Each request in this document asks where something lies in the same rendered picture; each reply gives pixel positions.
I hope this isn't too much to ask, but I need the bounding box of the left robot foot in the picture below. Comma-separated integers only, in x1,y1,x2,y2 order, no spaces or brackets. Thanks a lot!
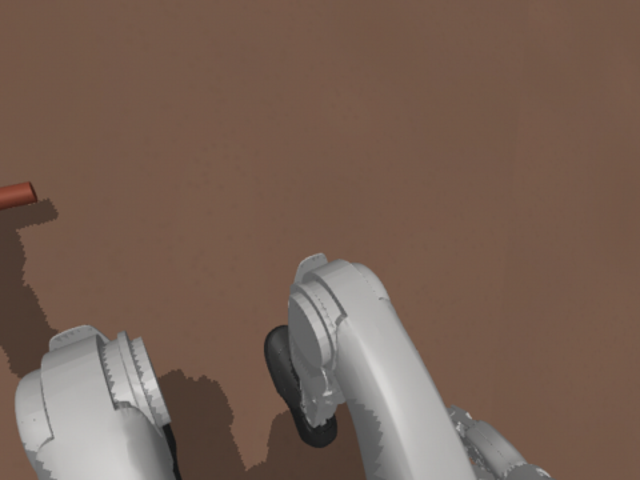
162,423,182,480

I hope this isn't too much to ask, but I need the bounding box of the right robot arm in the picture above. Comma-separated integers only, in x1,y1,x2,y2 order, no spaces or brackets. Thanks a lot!
506,464,556,480

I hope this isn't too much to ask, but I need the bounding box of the right robot foot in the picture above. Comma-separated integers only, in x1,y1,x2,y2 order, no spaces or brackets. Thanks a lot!
264,325,337,448

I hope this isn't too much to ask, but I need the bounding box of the bottle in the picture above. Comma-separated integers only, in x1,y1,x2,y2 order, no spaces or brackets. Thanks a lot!
0,182,38,210

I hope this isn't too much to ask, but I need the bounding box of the right robot hand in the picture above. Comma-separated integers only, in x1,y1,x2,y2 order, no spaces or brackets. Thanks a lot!
447,405,528,480

